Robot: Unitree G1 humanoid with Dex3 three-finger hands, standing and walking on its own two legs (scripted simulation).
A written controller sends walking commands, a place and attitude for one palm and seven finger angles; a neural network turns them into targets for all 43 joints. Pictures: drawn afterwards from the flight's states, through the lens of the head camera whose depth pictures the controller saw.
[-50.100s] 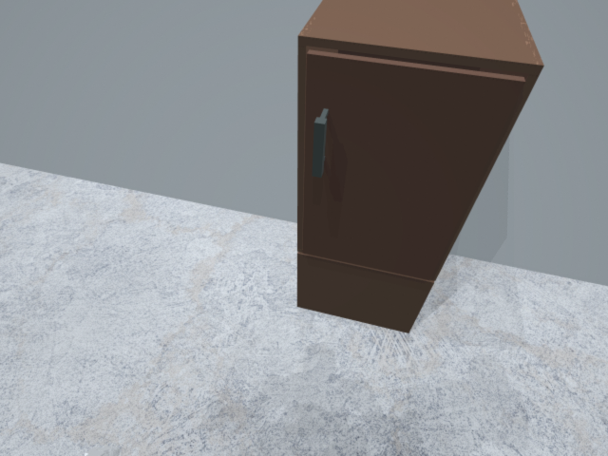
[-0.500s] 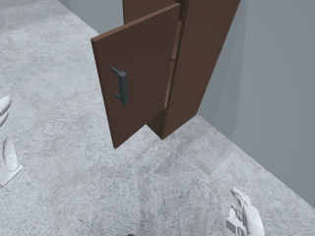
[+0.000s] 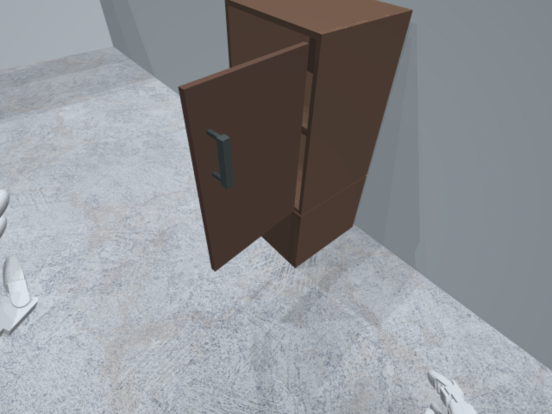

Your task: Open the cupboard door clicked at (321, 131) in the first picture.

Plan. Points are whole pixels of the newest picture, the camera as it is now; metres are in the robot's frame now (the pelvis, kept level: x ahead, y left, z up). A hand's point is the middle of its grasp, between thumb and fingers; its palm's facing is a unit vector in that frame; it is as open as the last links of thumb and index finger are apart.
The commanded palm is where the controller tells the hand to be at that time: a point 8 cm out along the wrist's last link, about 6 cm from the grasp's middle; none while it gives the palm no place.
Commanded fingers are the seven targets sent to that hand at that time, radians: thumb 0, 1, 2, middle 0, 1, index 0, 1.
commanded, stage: stop stepping back and stand still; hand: left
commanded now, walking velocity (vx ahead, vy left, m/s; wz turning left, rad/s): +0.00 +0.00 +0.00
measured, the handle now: (219, 159) +0.64 +0.15 +0.02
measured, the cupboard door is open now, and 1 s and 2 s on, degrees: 96 96 96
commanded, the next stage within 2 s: let the arm hang, fingers relaxed in 0.44 s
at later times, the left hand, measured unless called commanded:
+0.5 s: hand (6, 316) +0.18 +0.28 +0.16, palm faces +0.42 -0.78 -0.46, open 7.4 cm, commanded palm +0.12 +0.32 +0.18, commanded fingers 0.00 0.90 0.90 -0.20 -0.30 -0.20 -0.30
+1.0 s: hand out of the picture -0.07 +0.20 -0.17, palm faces +0.04 -0.98 -0.20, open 7.2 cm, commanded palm none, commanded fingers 0.00 0.90 0.90 -0.20 -0.30 -0.20 -0.30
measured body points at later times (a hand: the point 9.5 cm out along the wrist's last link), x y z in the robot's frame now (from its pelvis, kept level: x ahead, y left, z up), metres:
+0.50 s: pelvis -0.02 +0.02 +0.01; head -0.02 +0.02 +0.46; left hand +0.15 +0.32 +0.19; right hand +0.14 -0.21 -0.08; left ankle -0.01 +0.13 -0.73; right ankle +0.01 -0.09 -0.73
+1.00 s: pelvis -0.03 +0.01 +0.01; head -0.01 +0.02 +0.45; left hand -0.07 +0.26 -0.15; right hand -0.05 -0.24 -0.14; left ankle -0.01 +0.13 -0.73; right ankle +0.01 -0.09 -0.73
